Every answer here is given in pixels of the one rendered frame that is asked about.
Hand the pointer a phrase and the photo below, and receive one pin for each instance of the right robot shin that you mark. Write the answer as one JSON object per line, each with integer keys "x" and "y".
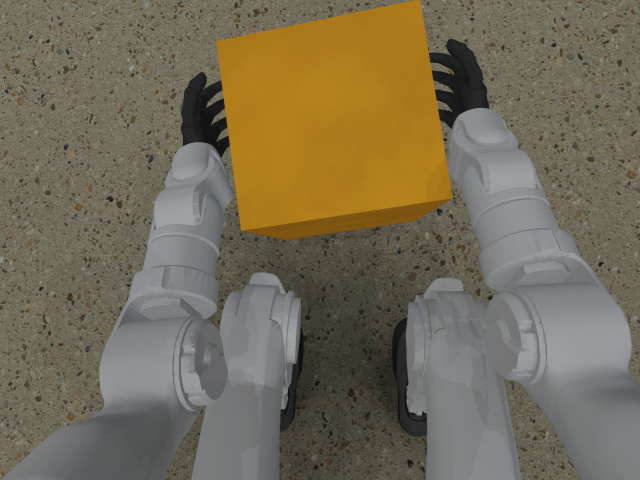
{"x": 416, "y": 393}

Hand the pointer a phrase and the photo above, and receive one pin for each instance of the robot left forearm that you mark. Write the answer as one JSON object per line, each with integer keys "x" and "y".
{"x": 178, "y": 276}

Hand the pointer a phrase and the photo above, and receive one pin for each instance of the left robot foot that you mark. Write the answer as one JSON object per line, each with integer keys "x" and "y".
{"x": 287, "y": 415}

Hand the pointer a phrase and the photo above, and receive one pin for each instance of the robot right forearm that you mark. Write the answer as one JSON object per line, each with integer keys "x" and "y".
{"x": 520, "y": 241}

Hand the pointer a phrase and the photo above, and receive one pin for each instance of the robot left hand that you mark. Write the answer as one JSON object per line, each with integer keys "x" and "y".
{"x": 197, "y": 119}

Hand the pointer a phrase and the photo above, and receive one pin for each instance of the right robot upper arm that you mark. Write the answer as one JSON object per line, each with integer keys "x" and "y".
{"x": 568, "y": 346}

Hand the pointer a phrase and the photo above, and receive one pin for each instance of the robot right hand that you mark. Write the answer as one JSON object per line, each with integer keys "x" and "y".
{"x": 467, "y": 83}

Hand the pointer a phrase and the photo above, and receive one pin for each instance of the left robot upper arm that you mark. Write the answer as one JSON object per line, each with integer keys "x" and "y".
{"x": 156, "y": 377}

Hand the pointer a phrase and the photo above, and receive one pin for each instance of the carton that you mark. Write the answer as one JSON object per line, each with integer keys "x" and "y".
{"x": 333, "y": 124}

